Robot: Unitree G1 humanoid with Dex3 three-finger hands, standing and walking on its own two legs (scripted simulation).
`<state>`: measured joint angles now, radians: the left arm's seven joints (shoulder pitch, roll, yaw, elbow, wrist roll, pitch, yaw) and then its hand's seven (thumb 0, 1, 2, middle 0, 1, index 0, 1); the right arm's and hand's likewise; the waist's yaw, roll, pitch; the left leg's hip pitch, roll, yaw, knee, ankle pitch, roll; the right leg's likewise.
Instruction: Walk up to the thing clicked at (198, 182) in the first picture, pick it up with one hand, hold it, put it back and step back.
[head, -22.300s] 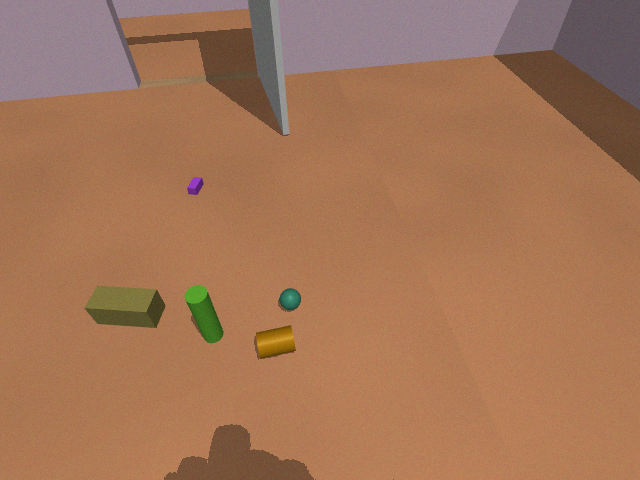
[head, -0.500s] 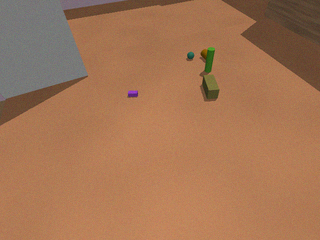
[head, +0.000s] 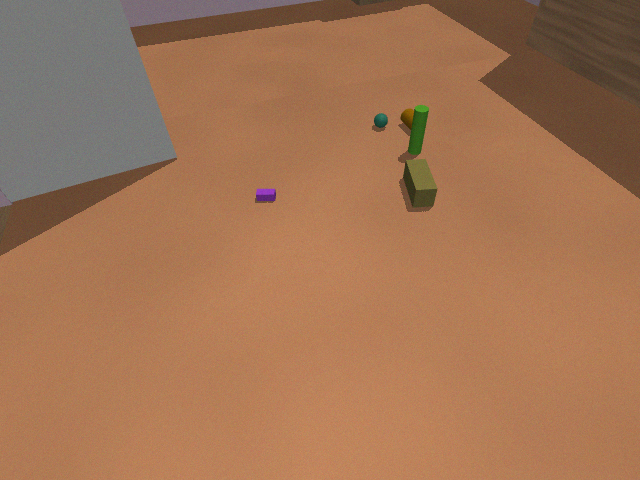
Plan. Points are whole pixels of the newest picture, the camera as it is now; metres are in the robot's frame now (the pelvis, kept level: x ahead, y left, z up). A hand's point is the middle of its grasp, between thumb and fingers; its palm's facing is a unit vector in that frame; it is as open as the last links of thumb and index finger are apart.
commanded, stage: stand
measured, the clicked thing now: (266, 194) +1.48 +0.33 -0.76
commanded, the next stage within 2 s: none
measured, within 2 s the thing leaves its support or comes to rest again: neither
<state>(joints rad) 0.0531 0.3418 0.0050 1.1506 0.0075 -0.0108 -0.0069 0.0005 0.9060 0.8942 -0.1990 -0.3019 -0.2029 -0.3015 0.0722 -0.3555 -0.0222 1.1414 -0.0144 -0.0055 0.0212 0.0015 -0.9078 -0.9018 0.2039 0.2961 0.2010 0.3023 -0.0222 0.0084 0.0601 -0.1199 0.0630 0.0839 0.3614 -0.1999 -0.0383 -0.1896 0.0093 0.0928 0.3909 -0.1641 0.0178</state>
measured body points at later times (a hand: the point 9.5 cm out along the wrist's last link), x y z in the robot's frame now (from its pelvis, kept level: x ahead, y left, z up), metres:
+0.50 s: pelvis +0.01 +0.00 +0.00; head +0.02 +0.00 +0.45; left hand +0.07 +0.31 -0.13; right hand +0.09 -0.30 -0.13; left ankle +0.00 +0.14 -0.74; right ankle +0.03 -0.13 -0.74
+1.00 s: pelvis +0.02 +0.01 +0.00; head +0.03 +0.01 +0.45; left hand +0.09 +0.31 -0.13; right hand +0.11 -0.29 -0.13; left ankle +0.00 +0.14 -0.74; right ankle +0.03 -0.13 -0.74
